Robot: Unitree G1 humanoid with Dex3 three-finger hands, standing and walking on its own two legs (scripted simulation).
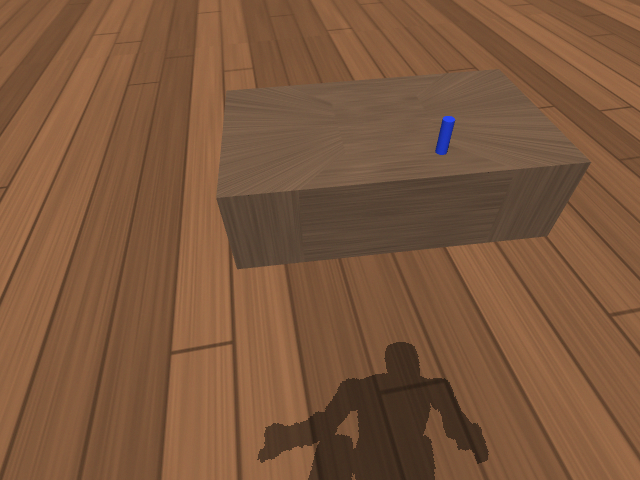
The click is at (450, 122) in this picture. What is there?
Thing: slim round
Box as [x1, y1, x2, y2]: [435, 116, 454, 154]
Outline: 451,116 445,116 442,120 435,150 439,154 446,153 454,122 454,118
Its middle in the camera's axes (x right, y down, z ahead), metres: +0.46 -0.39 +1.42
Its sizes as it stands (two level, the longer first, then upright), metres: 0.043 0.043 0.137
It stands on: a support 0.39 m high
